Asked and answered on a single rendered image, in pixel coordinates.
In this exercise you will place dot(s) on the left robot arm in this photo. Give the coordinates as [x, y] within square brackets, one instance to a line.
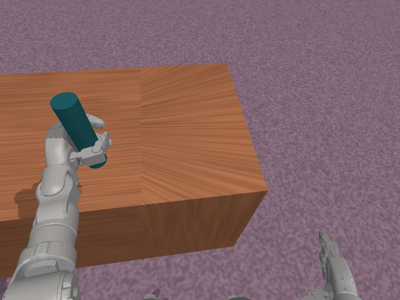
[45, 270]

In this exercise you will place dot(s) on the can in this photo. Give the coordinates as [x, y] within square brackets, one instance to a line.
[71, 114]

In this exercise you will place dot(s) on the right robot hand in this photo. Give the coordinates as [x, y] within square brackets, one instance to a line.
[335, 270]

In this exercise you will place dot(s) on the left robot hand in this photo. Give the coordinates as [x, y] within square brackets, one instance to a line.
[60, 149]

